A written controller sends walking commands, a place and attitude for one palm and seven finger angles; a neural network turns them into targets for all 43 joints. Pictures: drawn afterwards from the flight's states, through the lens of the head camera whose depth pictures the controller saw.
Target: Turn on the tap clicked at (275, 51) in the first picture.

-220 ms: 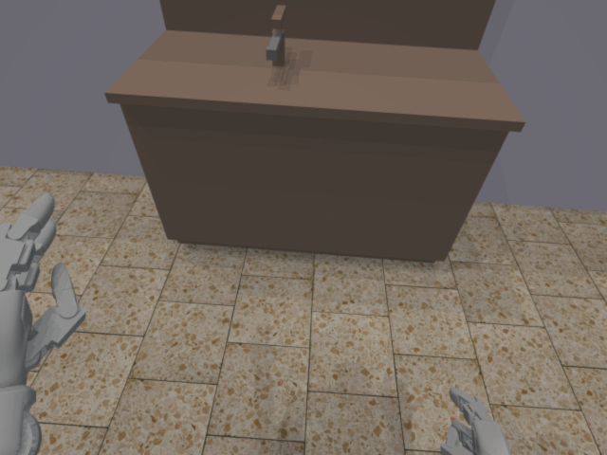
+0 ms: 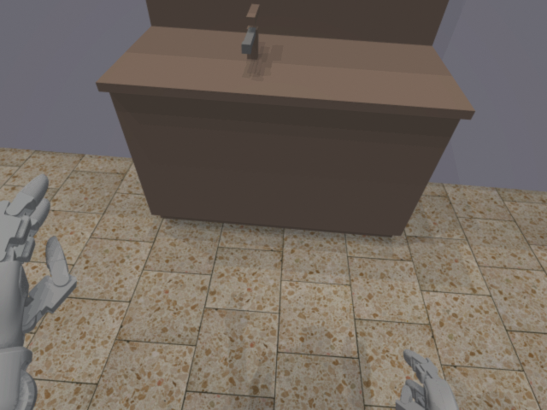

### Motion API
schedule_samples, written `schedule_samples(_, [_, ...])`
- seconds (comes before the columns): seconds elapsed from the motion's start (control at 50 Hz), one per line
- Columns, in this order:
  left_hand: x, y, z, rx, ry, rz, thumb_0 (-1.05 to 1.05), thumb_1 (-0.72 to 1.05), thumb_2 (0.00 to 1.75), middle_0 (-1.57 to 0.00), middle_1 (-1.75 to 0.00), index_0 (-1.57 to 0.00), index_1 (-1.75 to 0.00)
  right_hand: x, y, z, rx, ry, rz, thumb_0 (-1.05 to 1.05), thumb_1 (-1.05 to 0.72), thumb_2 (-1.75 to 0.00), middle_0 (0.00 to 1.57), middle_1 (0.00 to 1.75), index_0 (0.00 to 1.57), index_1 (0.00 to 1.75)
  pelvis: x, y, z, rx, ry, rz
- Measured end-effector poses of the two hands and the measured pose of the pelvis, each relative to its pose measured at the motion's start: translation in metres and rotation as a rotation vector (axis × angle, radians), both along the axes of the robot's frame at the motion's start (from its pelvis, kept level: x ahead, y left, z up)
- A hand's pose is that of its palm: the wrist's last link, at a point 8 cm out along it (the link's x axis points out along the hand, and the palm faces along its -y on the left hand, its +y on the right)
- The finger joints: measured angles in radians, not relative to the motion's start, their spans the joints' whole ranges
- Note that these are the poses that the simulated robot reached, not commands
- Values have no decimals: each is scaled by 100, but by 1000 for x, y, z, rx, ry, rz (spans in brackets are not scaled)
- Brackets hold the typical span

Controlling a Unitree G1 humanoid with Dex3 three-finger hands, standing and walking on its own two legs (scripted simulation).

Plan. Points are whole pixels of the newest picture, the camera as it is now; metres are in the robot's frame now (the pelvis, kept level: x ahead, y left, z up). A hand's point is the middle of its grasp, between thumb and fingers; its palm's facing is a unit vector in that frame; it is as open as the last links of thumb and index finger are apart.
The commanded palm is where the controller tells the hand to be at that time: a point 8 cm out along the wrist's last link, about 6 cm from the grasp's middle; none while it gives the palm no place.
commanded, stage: stand and wait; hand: left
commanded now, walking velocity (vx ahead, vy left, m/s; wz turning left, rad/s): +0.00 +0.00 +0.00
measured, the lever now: (246, 47) +1.09 +0.16 +0.07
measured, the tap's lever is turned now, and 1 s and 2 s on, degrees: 0 0 0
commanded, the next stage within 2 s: look at it before walking up in 0.04 s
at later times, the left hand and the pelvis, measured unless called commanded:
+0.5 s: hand (52, 286) +0.20 +0.25 +0.16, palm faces +0.45 -0.82 -0.36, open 7.4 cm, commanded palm +0.14 +0.30 +0.18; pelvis +0.00 +0.01 -0.01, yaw +4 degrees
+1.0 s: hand (55, 249) +0.24 +0.27 +0.17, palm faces +0.59 -0.66 -0.46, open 7.4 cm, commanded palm +0.18 +0.29 +0.18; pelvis +0.10 -0.02 -0.01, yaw +15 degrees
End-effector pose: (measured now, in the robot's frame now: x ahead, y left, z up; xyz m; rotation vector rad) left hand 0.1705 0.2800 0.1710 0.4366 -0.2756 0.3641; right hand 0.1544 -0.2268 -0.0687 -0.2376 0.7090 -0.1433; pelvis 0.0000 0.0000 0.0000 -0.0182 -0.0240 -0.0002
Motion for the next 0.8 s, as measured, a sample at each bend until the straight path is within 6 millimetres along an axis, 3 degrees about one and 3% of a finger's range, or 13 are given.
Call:
schedule_samples(0.42, [-7, 4, 1, 10, -16, 12, 2, 89, 90, -21, -30, -21, -30, -7, 3, -6, -1, 13, -2, 1, -91, -89, 20, 30, 20, 30, -2, 3, -3, -1, 4, 26])
schedule_samples(0.54, [-15, 21, 1, 28, -80, 57, 2, 89, 90, -21, -30, -21, -30, -4, 3, -19, -51, 74, 24, 1, -91, -90, 20, 30, 20, 30, 5, 12, -16, 2, -5, 110])
schedule_samples(0.6, [-21, 37, -2, 35, -114, 98, 2, 89, 90, -21, -30, -21, -30, 3, 10, -26, -69, 88, 30, 1, -91, -90, 20, 30, 20, 30, 13, 20, -24, 19, -18, 119])
schedule_samples(0.68, [-19, 51, 1, 51, -98, 156, 2, 89, 90, -21, -30, -21, -30, 13, 31, -27, -20, 94, 46, 1, -91, -90, 20, 30, 20, 30, 24, 23, -17, 0, -21, 146])
schedule_samples(0.8, [-12, 43, 17, 42, -81, 170, 2, 89, 90, -21, -30, -21, -30, 40, 60, -18, 54, 102, 147, 1, -91, -89, 20, 30, 20, 30, 45, 17, 1, -24, -4, 188])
